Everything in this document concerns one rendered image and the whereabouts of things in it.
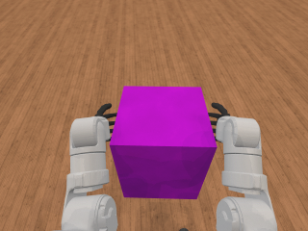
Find robot left upper arm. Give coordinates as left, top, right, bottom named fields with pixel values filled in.
left=53, top=194, right=118, bottom=231

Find right robot forearm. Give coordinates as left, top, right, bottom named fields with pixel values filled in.
left=216, top=115, right=278, bottom=231

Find robot left hand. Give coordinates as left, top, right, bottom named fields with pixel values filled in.
left=95, top=103, right=117, bottom=141

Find carton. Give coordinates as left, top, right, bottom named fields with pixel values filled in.
left=109, top=86, right=218, bottom=199

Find robot right hand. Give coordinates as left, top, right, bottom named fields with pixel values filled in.
left=208, top=102, right=230, bottom=142

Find robot right upper arm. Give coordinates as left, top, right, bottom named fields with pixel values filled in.
left=216, top=196, right=277, bottom=231

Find left robot forearm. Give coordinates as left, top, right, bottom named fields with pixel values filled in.
left=61, top=116, right=111, bottom=230

